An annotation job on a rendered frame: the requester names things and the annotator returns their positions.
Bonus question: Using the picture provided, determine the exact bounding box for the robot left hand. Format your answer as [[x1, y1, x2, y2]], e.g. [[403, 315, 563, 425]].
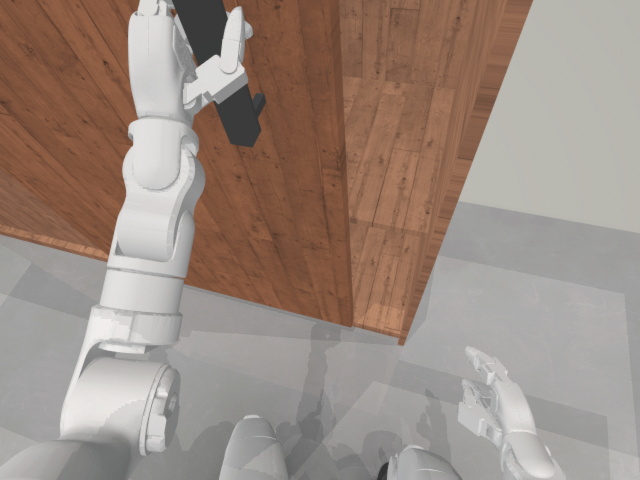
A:
[[128, 0, 253, 128]]

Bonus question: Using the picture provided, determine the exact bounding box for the robot thigh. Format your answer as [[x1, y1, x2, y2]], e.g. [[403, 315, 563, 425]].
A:
[[219, 418, 289, 480], [387, 448, 463, 480]]

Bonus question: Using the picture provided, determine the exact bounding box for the wardrobe door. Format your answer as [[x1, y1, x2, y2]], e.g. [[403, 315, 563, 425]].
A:
[[0, 168, 101, 250], [0, 0, 354, 328]]

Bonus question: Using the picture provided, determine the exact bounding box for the robot right hand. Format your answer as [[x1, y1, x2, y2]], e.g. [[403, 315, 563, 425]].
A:
[[457, 346, 537, 452]]

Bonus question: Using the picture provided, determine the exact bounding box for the right robot forearm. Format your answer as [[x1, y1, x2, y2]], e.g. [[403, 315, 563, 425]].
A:
[[499, 432, 566, 480]]

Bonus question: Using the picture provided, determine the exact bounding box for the left robot forearm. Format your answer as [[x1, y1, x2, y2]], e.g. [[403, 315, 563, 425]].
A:
[[60, 116, 205, 434]]

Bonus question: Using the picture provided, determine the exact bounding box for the robot right thigh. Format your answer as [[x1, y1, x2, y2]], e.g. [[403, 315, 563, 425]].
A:
[[387, 448, 463, 480]]

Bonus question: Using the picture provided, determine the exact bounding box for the handle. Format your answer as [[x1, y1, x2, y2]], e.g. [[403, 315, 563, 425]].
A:
[[172, 0, 266, 148]]

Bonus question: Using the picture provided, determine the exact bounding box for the left robot upper arm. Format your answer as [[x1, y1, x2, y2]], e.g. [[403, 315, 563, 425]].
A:
[[0, 356, 181, 480]]

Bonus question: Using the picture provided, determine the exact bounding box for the robot left thigh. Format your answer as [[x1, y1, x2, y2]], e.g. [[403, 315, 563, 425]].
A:
[[219, 418, 289, 480]]

